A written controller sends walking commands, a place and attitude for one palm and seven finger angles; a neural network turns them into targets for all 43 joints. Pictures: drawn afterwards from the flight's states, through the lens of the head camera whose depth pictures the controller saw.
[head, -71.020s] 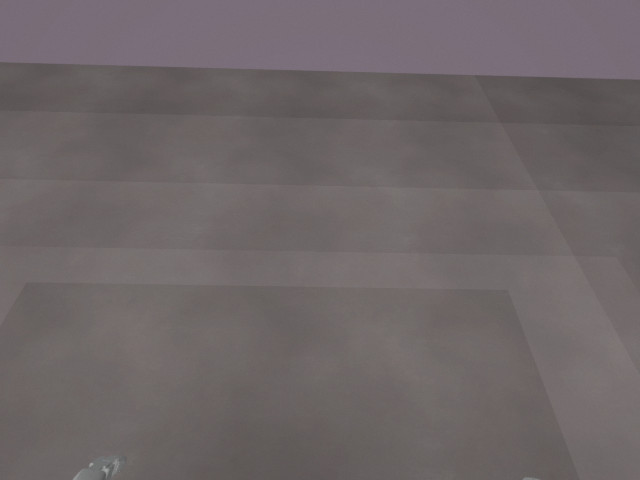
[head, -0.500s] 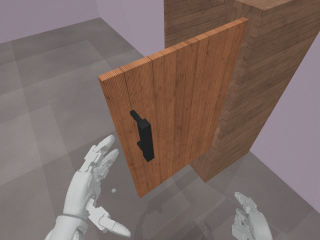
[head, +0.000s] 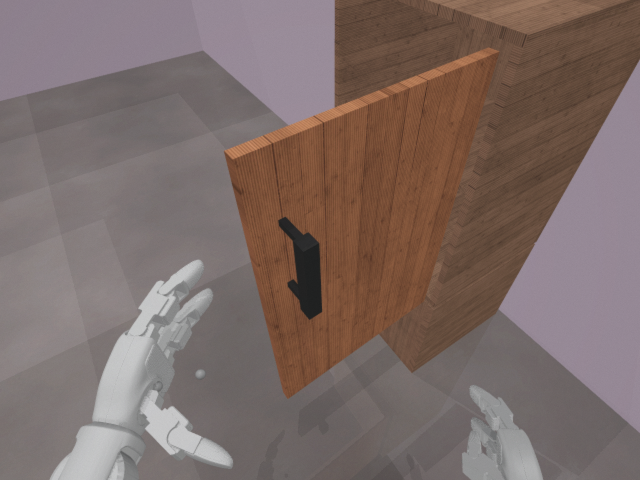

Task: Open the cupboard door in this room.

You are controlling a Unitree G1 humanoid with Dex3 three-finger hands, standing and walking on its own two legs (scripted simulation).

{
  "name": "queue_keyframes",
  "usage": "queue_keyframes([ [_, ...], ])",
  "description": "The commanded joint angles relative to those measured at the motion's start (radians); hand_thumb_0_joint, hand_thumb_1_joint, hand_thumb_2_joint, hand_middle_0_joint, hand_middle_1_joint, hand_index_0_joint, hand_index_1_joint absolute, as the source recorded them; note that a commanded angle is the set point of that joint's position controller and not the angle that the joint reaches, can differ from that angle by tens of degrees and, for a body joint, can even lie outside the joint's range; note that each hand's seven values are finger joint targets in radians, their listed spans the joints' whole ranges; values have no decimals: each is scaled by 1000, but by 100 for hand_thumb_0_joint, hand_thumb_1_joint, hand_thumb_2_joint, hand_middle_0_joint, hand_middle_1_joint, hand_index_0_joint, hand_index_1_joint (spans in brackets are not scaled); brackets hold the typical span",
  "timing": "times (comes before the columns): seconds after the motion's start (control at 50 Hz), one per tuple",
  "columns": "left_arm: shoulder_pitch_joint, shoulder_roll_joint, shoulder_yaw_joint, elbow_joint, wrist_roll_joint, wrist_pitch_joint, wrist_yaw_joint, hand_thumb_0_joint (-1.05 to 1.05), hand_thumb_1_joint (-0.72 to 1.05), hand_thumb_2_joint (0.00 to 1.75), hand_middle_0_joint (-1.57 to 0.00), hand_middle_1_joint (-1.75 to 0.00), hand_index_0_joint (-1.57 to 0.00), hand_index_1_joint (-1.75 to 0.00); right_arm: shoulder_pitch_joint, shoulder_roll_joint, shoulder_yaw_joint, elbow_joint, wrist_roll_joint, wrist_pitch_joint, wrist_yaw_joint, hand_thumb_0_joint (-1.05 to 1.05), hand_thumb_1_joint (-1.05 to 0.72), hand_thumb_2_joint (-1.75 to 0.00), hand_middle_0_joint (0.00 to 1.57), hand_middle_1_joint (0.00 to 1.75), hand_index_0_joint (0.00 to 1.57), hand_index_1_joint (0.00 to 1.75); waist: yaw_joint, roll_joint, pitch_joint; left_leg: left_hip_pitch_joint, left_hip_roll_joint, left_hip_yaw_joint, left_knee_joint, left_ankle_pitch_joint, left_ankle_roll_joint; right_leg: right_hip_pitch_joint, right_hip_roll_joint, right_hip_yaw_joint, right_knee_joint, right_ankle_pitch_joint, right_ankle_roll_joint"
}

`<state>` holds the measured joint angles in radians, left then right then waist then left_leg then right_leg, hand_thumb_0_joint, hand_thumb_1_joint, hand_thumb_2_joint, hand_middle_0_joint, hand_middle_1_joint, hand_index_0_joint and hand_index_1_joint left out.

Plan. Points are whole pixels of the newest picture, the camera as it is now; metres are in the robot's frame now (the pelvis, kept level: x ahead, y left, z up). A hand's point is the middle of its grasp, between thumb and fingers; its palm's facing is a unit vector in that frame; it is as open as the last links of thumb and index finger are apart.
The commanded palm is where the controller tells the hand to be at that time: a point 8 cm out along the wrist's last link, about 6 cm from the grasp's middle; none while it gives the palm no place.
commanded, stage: draw the hand back to the body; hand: left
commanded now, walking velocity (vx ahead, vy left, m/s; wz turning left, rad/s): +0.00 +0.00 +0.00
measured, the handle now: (299, 269) +0.35 +0.06 +0.10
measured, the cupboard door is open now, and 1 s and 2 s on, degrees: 93 93 93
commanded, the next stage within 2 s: step back with the hand held close in 1.28 s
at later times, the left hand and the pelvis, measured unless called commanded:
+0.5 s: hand (112, 348) +0.21 +0.21 +0.15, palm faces +0.27 -0.90 -0.34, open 13.9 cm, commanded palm +0.16 +0.26 +0.17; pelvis +0.02 +0.01 +0.03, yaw +0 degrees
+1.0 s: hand (33, 305) +0.22 +0.27 +0.20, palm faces +0.46 -0.78 -0.43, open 8.2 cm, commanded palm +0.17 +0.30 +0.21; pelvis +0.03 +0.01 +0.04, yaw -1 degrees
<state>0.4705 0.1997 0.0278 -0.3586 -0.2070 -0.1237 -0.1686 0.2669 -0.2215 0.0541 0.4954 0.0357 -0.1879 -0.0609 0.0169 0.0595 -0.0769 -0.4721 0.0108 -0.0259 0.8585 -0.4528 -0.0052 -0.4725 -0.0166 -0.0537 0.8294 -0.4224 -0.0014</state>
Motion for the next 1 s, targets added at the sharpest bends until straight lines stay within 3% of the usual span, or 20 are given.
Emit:
queue_keyframes([
  [0.0,-79,97,76,-239,-28,-28,-18,0,-50,30,-15,-30,-15,-30,-118,-110,-42,-172,3,-75,-20,0,-90,-90,20,30,20,30,2,-48,-69,48,-23,-15,-175,167,16,73,30,-5,-168,155,-6],
  [0.08,-84,124,119,-263,-38,-4,-29,0,-50,30,-15,-30,-15,-30,-130,-109,-36,-166,3,-81,-25,0,-90,-90,20,30,20,30,13,-33,-72,76,-25,-17,-195,198,15,105,29,-12,-177,189,-8],
  [0.18,-82,139,159,-267,-62,25,-52,0,-32,37,-16,-30,-16,-30,-137,-111,-33,-155,5,-85,-29,0,-90,-90,20,30,20,30,19,-35,-65,105,-25,-17,-214,236,16,137,32,-20,-198,234,-6],
  [0.2,-152,264,182,-378,82,-2,97,0,-29,39,-16,-30,-16,-30,-134,-97,-38,-152,-14,-74,-53,0,-90,-90,20,30,20,30,40,-29,-41,105,-15,2,-258,226,16,177,18,23,-258,215,-14],
  [0.22,-58,182,156,-310,99,10,161,0,-26,40,-16,-30,-16,-30,-122,-81,-34,-139,-25,-71,-60,0,-90,-90,20,30,20,30,22,-41,11,118,-19,10,-266,209,13,158,14,19,-288,195,-13],
  [0.24,-24,154,132,-293,123,13,197,0,-22,42,-16,-30,-16,-30,-115,-82,-30,-124,-27,-62,-56,0,-90,-90,20,30,20,30,21,-33,23,133,-14,9,-280,227,12,171,13,8,-295,206,-12],
  [0.26,-15,170,143,-289,137,14,222,0,-18,43,-16,-30,-16,-30,-129,-88,-35,-114,-28,-57,-54,0,-90,-90,20,30,20,30,27,-60,19,151,-11,10,-289,248,15,192,14,10,-314,222,-12],
  [0.3,-17,170,142,-309,157,3,251,0,-12,47,-16,-30,-16,-30,-137,-89,-33,-104,-34,-48,-51,0,-90,-90,20,30,20,30,24,-10,10,187,-9,14,-321,287,13,229,11,3,-319,255,-12],
  [0.36,-16,201,174,-292,176,-7,281,0,-1,51,-17,-30,-17,-30,-154,-93,-40,-80,-39,-44,-50,0,-90,-90,20,30,20,30,26,1,15,232,-7,22,-359,310,14,267,10,5,-358,275,-11],
  [0.4,-21,202,186,-287,178,-14,290,0,6,54,-17,-30,-17,-30,-158,-92,-42,-72,-42,-37,-51,0,-90,-90,20,30,20,30,25,-30,8,253,-5,25,-384,327,15,295,11,2,-371,289,-8],
  [0.5,-26,224,233,-294,186,-28,304,0,23,62,-18,-30,-18,-30,-170,-93,-46,-46,-45,-33,-47,0,-90,-90,20,30,20,30,33,3,-5,309,-1,25,-427,427,11,353,13,-2,-397,352,-10],
  [0.62,-4,252,296,-285,184,-32,306,0,44,70,-18,-30,-18,-30,-179,-95,-57,-26,-46,-22,-35,0,-90,-90,20,30,20,30,44,-4,-14,350,10,28,-456,557,5,399,15,-3,-418,427,-7],
  [0.76,-31,311,397,-243,174,-33,309,0,69,81,-19,-30,-19,-30,-198,-97,-69,-10,-44,4,-34,0,-90,-90,20,30,20,30,53,-16,4,366,8,45,-477,536,8,422,20,4,-456,445,-6],
  [0.8,-54,299,395,-245,171,-32,306,0,76,84,-19,-30,-19,-30,-194,-97,-68,-11,-42,12,-31,0,-90,-90,20,30,20,30,47,3,12,370,7,44,-484,539,6,420,20,3,-460,438,-5],
  [0.86,-70,341,445,-248,170,-35,312,0,87,88,-20,-30,-20,-30,-197,-101,-72,-1,-44,10,-31,0,-90,-90,20,30,20,30,55,25,-4,383,6,46,-481,572,7,438,19,7,-466,469,-8],
  [0.9,-62,310,426,-223,165,-32,308,0,90,90,-20,-30,-20,-30,-197,-99,-73,-2,-44,12,-30,0,-90,-90,20,30,20,30,49,-8,11,383,6,47,-485,572,9,429,19,3,-467,471,-2],
  [0.92,-60,291,406,-215,166,-28,304,0,90,90,-20,-30,-20,-30,-196,-100,-75,0,-42,15,-28,0,-90,-90,20,30,20,30,46,10,17,389,7,52,-487,566,10,423,20,5,-472,465,-1],
  [0.98,-60,291,399,-205,165,-26,302,0,90,90,-20,-30,-20,-30,-199,-105,-80,-1,-42,19,-25,0,-90,-90,20,30,20,30,46,-22,26,388,6,52,-493,539,14,422,20,6,-481,455,-1],
])
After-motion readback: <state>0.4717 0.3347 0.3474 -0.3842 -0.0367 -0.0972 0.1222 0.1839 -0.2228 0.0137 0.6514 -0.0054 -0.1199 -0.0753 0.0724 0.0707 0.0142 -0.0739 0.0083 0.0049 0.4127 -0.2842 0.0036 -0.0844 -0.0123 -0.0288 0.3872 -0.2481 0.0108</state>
